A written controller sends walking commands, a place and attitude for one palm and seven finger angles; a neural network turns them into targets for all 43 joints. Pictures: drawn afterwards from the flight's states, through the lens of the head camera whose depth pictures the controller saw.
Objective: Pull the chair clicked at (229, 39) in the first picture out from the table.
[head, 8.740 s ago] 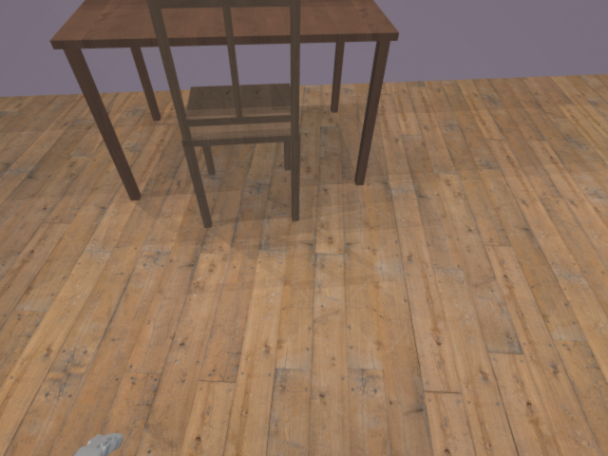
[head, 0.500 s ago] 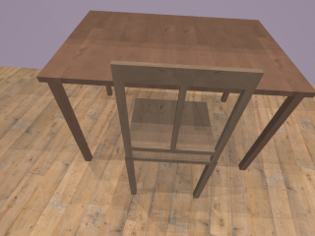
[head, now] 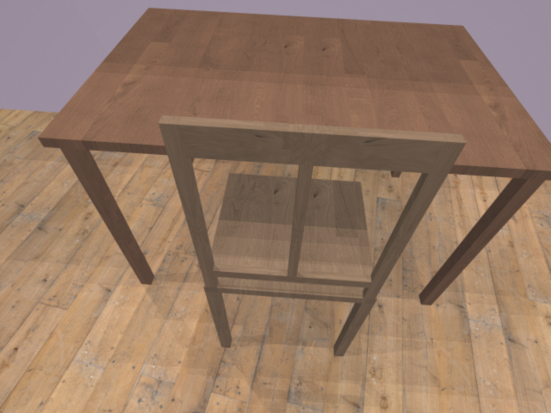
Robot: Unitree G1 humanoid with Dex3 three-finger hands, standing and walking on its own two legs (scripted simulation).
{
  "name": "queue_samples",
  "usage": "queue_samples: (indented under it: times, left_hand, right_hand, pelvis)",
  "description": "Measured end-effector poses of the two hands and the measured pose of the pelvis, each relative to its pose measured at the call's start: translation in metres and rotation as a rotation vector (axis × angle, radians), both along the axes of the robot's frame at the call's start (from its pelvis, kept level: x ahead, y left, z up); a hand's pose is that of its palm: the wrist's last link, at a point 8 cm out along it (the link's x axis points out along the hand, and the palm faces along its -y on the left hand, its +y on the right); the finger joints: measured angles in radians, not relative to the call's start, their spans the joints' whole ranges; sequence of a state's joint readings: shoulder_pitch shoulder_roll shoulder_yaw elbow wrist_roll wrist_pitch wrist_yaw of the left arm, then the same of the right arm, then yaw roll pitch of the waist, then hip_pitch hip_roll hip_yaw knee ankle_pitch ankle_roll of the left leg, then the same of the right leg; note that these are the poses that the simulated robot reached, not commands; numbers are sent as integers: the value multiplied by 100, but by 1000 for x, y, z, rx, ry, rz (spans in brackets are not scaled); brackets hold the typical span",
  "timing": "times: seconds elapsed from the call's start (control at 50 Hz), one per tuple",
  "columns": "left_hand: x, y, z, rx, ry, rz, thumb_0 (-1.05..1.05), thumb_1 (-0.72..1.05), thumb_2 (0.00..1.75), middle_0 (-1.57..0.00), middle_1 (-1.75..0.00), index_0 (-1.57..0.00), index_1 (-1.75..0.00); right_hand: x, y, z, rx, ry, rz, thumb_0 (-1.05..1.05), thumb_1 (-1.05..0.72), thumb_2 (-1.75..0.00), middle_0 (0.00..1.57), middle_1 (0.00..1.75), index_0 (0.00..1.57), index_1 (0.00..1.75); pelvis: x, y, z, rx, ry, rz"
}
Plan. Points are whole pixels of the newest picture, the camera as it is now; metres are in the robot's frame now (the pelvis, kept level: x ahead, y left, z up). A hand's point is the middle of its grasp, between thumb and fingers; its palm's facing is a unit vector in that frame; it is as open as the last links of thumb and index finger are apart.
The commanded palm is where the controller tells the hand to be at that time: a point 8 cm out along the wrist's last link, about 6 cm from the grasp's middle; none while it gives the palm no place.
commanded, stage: come to a stop and stand still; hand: left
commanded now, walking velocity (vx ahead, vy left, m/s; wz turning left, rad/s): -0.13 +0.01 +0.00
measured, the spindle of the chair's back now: (297, 228) +0.45 -0.01 -0.04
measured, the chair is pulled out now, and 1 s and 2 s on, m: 0.00 0.00 0.00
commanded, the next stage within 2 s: look again from close up in 1.44 s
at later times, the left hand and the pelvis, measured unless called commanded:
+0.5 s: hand out of the picture +0.02 +0.14 -0.16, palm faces +0.05 -0.98 -0.21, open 7.3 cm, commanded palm none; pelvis +0.02 -0.03 +0.01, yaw +1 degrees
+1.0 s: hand out of the picture +0.04 +0.19 -0.15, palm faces +0.03 -0.96 -0.27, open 7.4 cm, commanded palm none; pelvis +0.00 +0.00 +0.01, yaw +1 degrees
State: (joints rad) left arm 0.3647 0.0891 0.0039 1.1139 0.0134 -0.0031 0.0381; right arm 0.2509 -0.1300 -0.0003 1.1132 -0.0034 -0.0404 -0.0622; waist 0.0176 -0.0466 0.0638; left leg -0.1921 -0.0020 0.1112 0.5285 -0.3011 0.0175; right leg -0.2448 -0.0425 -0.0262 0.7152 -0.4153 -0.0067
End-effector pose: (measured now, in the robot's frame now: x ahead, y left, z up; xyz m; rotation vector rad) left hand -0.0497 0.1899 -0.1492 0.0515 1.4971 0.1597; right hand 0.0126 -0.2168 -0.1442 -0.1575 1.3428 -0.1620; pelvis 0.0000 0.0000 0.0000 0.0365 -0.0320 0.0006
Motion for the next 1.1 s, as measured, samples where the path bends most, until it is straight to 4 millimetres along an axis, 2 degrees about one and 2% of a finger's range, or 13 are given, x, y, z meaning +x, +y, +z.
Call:
queue_samples:
  times: [0.08,0.2,0.34,0.46,0.58,0.72,0.9,1.1]
  left_hand:
    - [30,-2,6,44,-75,-23,1,92,89,-20,-30,-20,-30]
    - [48,6,18,95,-81,-50,2,93,89,-20,-30,-20,-30]
    - [64,5,22,106,-119,-57,1,92,89,-20,-30,-20,-30]
    - [65,4,21,97,-132,-55,1,93,89,-20,-30,-20,-30]
    - [55,1,19,77,-115,-58,1,93,89,-20,-30,-20,-30]
    - [50,20,26,126,-130,-70,1,92,89,-20,-30,-20,-30]
    - [68,43,31,160,-178,-76,0,91,89,-20,-30,-20,-30]
    - [84,50,30,140,-197,-99,0,91,89,-20,-30,-20,-30]
  right_hand:
    - [5,-10,-6,33,38,-3,2,-95,-90,20,30,20,30]
    - [11,-25,-2,42,43,-18,2,-95,-90,20,30,20,30]
    - [13,-33,2,36,43,-6,1,-93,-90,19,30,20,30]
    - [11,-34,6,30,36,5,1,-93,-90,19,30,20,30]
    - [4,-31,8,33,44,18,1,-93,-90,19,30,20,30]
    - [11,-32,1,34,-2,10,1,-92,-90,20,30,20,30]
    - [28,-19,1,46,-48,29,1,-92,-90,19,30,20,30]
    - [29,-5,1,50,-41,33,1,-92,-90,20,30,20,30]
  pelvis:
    - [5,-12,1,2,3,10]
    - [12,-25,7,-6,35,13]
    - [16,-31,10,-15,33,12]
    - [16,-32,12,-20,21,14]
    - [13,-31,13,-22,18,20]
    - [3,-23,9,-31,24,28]
    - [3,-8,9,-29,20,26]
    - [4,6,9,-21,20,16]
